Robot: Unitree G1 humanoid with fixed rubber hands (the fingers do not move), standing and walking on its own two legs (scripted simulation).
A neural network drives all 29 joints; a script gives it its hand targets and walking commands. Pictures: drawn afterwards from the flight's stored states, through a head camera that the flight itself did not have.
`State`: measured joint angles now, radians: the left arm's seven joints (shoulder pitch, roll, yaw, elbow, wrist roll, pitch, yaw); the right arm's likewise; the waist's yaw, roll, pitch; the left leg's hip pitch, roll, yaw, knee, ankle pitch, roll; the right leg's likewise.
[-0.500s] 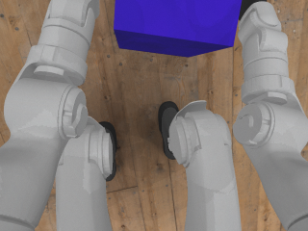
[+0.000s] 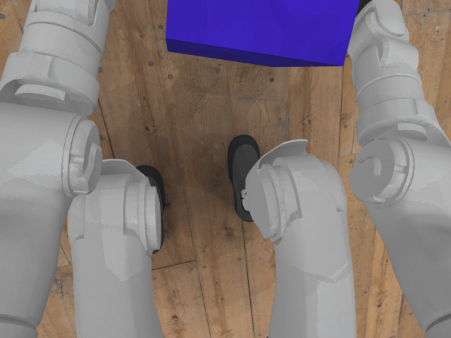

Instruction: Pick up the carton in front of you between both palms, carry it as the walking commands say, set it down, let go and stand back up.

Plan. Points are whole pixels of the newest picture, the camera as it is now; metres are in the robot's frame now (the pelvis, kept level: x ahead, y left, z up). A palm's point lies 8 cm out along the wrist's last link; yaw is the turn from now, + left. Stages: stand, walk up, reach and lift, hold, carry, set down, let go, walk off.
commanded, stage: set down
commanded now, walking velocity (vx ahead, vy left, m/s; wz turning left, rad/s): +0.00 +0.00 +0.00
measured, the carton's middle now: out of the picture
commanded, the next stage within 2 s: let go in 1.18 s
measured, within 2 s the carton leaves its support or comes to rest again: neither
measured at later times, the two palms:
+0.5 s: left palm out of the picture +0.60 +0.09 -0.06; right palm out of the picture +0.50 -0.27 -0.06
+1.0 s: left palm out of the picture +0.61 +0.10 +0.09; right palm out of the picture +0.50 -0.28 +0.09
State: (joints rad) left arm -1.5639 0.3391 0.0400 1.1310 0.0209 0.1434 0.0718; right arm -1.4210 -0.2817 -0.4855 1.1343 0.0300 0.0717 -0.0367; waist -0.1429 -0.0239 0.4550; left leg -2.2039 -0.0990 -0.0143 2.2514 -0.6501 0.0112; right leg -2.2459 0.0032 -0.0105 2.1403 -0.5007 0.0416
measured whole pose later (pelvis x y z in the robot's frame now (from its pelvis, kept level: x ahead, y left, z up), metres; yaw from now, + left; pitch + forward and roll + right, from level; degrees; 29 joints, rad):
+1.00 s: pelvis +0.03 -0.01 +0.18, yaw +0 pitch +48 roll -1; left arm -1.33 0.37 0.12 0.97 0.00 0.26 0.02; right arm -1.07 -0.21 -0.38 0.73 0.10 0.22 -0.06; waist -0.17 0.05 -0.05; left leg -1.87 -0.07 -0.03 1.55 -0.51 0.00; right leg -1.93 0.02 0.01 1.47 -0.39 0.02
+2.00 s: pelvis +0.13 -0.02 +0.40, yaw +0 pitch +11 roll +0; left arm 0.00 0.17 0.11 0.55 0.06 0.01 0.01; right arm 0.16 -0.19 -0.03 0.42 0.04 0.01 0.08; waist -0.08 -0.03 0.01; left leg -0.43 -0.02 -0.05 0.54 -0.32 0.00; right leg -0.50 0.04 0.03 0.53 -0.23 -0.01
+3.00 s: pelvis +0.14 -0.02 +0.40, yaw +1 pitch +0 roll +0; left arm 0.19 0.33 0.06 0.74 0.04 0.01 0.02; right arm 0.21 -0.35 -0.04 0.70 -0.04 0.01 -0.02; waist 0.00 0.05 0.01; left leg -0.15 -0.02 -0.07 0.51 -0.35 -0.01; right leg -0.23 0.04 0.01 0.52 -0.29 -0.03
